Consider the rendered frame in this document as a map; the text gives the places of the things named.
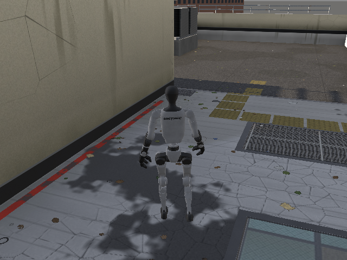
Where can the robot left foot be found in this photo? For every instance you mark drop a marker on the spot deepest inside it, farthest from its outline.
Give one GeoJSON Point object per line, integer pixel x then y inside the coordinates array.
{"type": "Point", "coordinates": [164, 214]}

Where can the left robot upper arm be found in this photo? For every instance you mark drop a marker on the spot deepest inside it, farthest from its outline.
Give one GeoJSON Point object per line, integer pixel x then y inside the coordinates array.
{"type": "Point", "coordinates": [152, 124]}

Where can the right robot hand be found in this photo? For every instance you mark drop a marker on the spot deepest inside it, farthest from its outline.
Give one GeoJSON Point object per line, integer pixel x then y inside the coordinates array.
{"type": "Point", "coordinates": [201, 150]}

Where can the left robot hand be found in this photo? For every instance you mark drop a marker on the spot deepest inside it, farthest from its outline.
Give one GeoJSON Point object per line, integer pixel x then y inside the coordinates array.
{"type": "Point", "coordinates": [142, 160]}

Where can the robot left forearm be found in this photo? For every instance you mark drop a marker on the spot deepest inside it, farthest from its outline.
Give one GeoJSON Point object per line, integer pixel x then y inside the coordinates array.
{"type": "Point", "coordinates": [145, 146]}

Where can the right robot thigh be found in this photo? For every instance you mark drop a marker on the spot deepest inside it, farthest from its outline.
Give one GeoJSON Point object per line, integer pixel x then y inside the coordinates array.
{"type": "Point", "coordinates": [186, 158]}

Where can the right robot upper arm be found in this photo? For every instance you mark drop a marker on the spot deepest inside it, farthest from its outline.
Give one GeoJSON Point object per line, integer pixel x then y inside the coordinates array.
{"type": "Point", "coordinates": [192, 122]}

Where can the robot right forearm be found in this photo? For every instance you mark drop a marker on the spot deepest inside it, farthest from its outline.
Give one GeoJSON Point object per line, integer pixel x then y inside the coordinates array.
{"type": "Point", "coordinates": [199, 140]}

